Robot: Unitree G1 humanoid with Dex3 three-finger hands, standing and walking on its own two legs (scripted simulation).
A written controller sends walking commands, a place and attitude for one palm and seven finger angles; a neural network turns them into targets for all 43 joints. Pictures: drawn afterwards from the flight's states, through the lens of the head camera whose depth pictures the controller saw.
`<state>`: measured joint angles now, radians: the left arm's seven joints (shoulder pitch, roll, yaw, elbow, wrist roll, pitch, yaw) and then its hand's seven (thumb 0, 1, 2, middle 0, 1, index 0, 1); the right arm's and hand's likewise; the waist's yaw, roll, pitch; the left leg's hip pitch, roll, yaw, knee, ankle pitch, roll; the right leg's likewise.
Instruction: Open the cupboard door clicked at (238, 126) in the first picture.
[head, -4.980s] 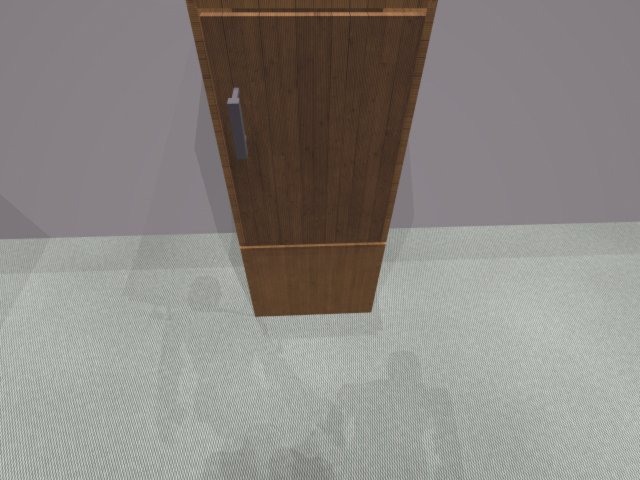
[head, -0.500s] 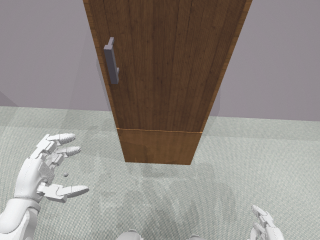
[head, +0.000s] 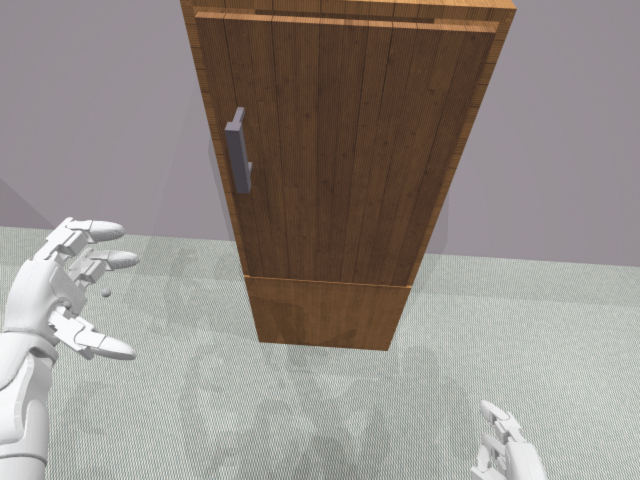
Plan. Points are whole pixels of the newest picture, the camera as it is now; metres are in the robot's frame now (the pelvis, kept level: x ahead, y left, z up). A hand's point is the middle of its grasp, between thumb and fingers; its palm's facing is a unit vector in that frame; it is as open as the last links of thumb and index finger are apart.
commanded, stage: raise the hand with hooked fingers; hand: left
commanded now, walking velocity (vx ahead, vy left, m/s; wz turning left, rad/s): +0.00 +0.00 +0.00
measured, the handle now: (241, 151) +0.56 +0.18 +0.08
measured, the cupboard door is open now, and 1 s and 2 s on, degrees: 0 0 0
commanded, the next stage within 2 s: move the hooked fingers beside the handle in 0.56 s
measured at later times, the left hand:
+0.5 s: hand (124, 284) +0.29 +0.25 +0.10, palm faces +0.06 -1.00 -0.03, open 14.0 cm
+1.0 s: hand (145, 250) +0.34 +0.25 +0.10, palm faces +0.02 -1.00 +0.00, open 14.0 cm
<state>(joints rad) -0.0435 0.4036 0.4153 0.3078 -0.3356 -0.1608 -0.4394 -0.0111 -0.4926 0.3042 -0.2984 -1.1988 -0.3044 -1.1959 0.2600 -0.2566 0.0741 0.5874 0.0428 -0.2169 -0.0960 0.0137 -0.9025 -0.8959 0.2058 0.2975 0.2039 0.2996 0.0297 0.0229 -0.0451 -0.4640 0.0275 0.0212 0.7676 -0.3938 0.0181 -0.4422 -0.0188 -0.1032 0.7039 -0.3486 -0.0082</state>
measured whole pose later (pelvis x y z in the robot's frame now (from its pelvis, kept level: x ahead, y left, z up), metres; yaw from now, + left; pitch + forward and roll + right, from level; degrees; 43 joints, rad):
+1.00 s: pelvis -0.01 -0.02 +0.00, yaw -1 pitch +6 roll -1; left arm -0.37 0.47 0.42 0.68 -0.29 -0.18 -0.47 -0.01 -0.50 0.30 -0.30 -1.20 -0.30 -1.20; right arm 0.28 -0.28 0.06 0.62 0.05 -0.18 -0.10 0.01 -0.90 -0.90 0.20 0.30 0.20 0.30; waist -0.01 0.01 -0.03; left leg -0.49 0.04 0.03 0.75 -0.36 0.00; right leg -0.49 0.00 -0.10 0.70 -0.32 -0.03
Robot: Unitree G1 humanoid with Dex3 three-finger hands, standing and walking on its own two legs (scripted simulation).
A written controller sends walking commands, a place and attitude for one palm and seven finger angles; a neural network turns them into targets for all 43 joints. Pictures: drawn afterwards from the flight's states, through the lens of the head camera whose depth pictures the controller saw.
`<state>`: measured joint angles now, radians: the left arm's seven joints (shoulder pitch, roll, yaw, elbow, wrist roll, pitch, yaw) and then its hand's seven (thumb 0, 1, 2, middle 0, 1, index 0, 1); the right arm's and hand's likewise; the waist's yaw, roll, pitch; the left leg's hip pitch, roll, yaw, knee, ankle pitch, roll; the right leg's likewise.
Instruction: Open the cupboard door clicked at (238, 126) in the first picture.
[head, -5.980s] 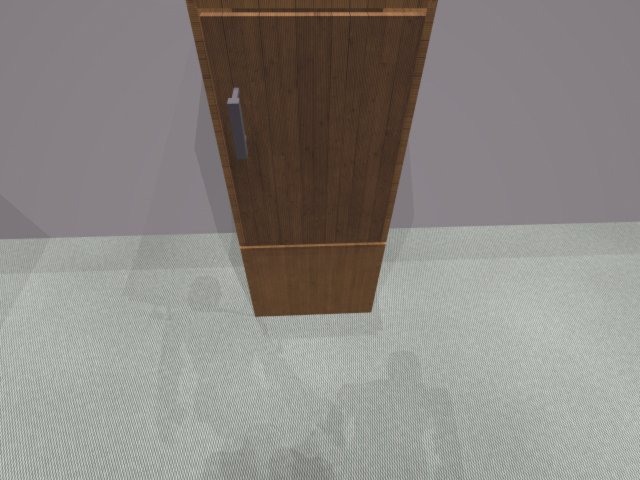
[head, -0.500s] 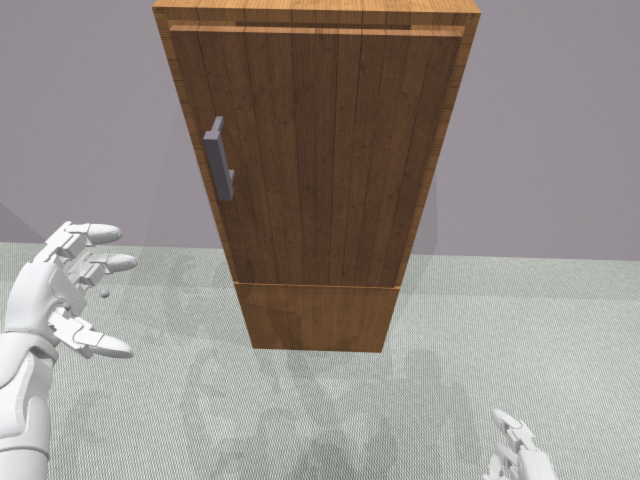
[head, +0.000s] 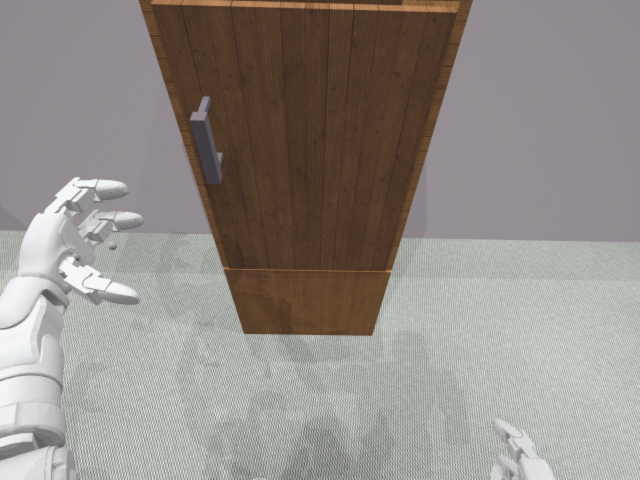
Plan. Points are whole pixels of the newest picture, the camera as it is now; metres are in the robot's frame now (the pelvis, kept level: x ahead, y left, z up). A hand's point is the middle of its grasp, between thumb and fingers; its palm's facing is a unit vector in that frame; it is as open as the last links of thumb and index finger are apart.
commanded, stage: move the hooked fingers beside the handle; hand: left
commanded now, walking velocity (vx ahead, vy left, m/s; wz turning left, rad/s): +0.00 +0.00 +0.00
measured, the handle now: (210, 141) +0.58 +0.21 +0.08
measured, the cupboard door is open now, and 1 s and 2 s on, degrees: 0 0 0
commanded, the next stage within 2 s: none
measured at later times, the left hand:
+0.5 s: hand (135, 205) +0.42 +0.27 +0.10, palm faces +0.02 -1.00 +0.02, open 14.0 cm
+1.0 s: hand (158, 174) +0.49 +0.26 +0.09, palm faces +0.02 -1.00 +0.01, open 14.0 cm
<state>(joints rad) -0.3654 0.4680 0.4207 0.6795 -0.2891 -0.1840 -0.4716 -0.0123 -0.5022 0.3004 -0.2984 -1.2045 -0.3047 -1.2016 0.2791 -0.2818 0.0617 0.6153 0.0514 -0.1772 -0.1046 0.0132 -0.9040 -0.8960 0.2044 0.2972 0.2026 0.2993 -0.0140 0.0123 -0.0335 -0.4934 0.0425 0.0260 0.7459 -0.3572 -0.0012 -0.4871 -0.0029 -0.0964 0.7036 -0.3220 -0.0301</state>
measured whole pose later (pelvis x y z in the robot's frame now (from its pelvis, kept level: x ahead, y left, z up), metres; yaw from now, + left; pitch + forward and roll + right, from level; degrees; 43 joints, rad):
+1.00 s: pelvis +0.01 +0.02 -0.01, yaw -2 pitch +16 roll -2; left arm -0.85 0.64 0.47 1.19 -0.14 -0.28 -0.41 -0.01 -0.50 0.30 -0.30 -1.20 -0.30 -1.20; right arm 0.40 -0.29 0.05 0.63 0.02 0.00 -0.06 0.01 -0.91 -0.90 0.20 0.30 0.20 0.30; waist -0.13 0.00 -0.06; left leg -0.72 0.06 0.04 0.85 -0.41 0.02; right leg -0.70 0.01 -0.08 0.77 -0.34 -0.01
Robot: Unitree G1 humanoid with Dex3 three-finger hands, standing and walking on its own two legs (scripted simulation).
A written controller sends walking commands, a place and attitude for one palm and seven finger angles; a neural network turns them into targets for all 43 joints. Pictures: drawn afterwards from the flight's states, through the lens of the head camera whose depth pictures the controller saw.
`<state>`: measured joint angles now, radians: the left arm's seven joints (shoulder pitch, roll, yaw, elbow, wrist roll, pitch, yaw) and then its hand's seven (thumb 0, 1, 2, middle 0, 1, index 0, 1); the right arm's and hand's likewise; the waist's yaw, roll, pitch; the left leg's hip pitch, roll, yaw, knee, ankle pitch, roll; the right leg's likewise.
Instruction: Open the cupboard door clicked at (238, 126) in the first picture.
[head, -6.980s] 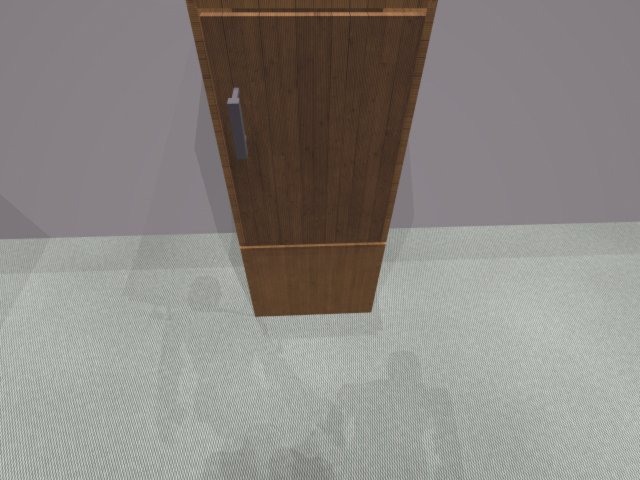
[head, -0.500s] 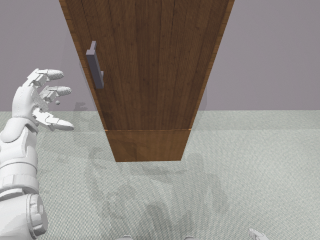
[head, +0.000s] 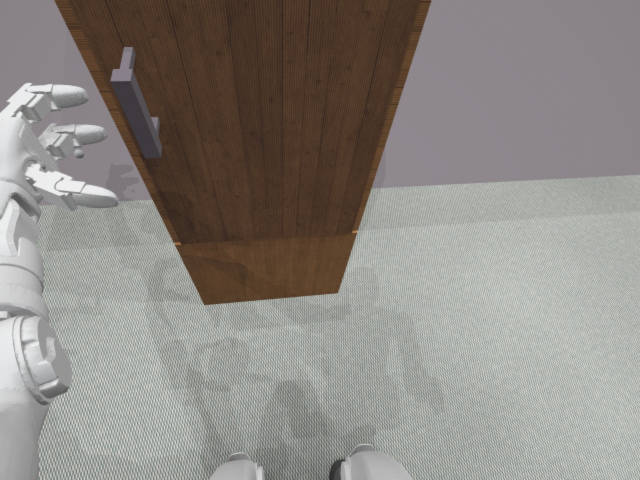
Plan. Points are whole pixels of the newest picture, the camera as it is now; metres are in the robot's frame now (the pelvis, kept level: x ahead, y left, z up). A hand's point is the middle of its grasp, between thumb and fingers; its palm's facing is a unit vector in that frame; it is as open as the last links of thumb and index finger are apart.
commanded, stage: move the hooked fingers beside the handle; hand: left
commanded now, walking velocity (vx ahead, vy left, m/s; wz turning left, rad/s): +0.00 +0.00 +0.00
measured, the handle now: (141, 105) +0.56 +0.21 +0.10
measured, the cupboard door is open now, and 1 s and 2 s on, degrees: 0 0 0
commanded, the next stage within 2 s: slide the fingers in behind the handle in 1.06 s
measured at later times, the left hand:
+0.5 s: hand (90, 130) +0.52 +0.26 +0.09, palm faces +0.05 -1.00 +0.00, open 14.0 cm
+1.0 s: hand (91, 138) +0.50 +0.26 +0.10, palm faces +0.06 -1.00 +0.00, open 14.0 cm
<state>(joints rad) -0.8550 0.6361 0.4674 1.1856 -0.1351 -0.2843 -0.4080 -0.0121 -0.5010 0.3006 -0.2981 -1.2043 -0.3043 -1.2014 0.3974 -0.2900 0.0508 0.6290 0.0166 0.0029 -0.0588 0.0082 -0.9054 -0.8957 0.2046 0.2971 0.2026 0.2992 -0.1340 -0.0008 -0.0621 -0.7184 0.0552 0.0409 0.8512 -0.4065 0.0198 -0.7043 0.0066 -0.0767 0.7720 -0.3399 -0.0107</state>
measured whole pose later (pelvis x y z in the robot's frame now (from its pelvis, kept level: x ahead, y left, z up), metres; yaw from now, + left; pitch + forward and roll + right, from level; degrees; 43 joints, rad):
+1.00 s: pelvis +0.01 +0.00 +0.00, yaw +0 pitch +18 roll -3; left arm -0.91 0.64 0.47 1.21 -0.10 -0.31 -0.36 -0.01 -0.50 0.30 -0.30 -1.20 -0.30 -1.20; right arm 0.38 -0.27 0.06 0.59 0.00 0.08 -0.03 0.00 -0.91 -0.90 0.20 0.30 0.20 0.30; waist -0.16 0.01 -0.08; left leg -0.77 0.06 0.03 0.89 -0.44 0.02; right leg -0.74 0.02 -0.08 0.79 -0.36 -0.01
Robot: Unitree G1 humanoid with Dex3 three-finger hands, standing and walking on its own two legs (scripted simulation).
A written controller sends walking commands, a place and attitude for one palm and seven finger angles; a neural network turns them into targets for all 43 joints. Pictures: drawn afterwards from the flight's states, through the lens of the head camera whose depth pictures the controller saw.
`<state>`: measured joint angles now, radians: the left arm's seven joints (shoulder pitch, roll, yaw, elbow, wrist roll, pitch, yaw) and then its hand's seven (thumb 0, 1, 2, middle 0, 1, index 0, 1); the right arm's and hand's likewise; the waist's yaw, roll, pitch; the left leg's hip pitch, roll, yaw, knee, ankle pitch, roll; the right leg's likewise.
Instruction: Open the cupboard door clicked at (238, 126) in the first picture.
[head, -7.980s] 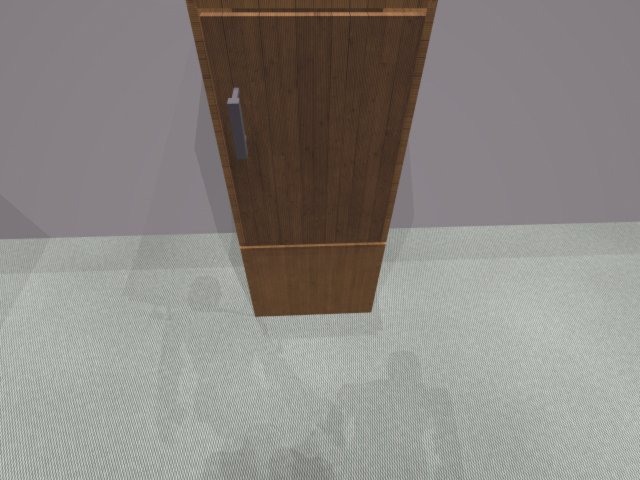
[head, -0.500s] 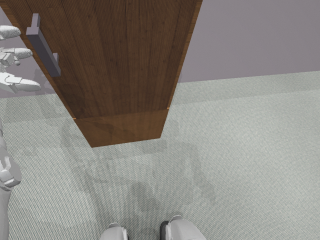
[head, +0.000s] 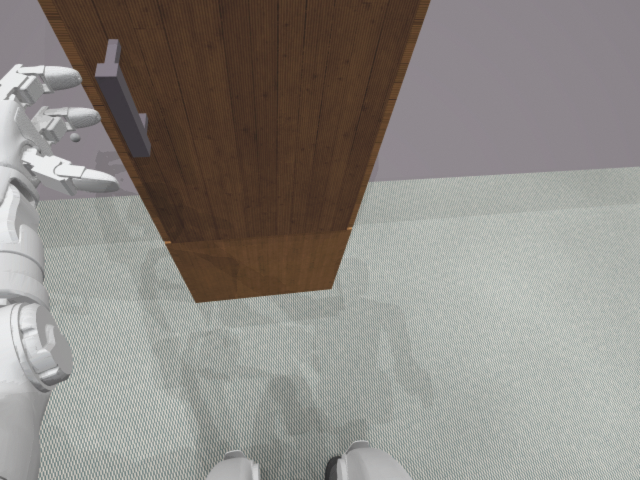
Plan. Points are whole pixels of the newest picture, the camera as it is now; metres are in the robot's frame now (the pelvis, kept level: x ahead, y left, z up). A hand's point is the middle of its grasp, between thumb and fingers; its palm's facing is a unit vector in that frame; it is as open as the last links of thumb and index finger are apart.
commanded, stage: move the hooked fingers beside the handle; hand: left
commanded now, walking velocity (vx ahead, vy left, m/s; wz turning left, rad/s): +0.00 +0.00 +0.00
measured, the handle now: (128, 102) +0.55 +0.21 +0.10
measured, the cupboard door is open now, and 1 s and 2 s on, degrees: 0 0 0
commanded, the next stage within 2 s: slide the fingers in behind the handle in 0.06 s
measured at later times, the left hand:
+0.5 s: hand (96, 133) +0.50 +0.23 +0.10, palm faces +0.06 -1.00 -0.02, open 13.9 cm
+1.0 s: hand (127, 136) +0.49 +0.20 +0.10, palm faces +0.06 -1.00 -0.01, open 14.0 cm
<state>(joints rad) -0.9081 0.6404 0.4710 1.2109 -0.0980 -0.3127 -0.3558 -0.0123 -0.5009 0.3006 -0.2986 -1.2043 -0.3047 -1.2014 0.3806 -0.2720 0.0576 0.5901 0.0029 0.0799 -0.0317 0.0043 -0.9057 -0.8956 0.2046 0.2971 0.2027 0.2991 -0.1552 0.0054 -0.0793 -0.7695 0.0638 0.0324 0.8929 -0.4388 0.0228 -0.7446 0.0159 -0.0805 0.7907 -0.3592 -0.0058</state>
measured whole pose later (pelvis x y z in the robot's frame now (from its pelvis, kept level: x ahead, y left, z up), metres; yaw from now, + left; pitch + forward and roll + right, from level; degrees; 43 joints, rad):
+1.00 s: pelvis +0.00 -0.01 +0.00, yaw +0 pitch +17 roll -2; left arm -0.91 0.52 0.41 1.18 -0.09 -0.33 -0.24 -0.01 -0.50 0.30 -0.30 -1.20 -0.30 -1.20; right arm 0.40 -0.27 0.04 0.61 0.00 0.06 -0.01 0.01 -0.91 -0.90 0.20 0.30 0.20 0.30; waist -0.15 0.02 -0.09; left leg -0.76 0.06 0.03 0.88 -0.43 0.01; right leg -0.74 0.02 -0.08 0.80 -0.36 -0.02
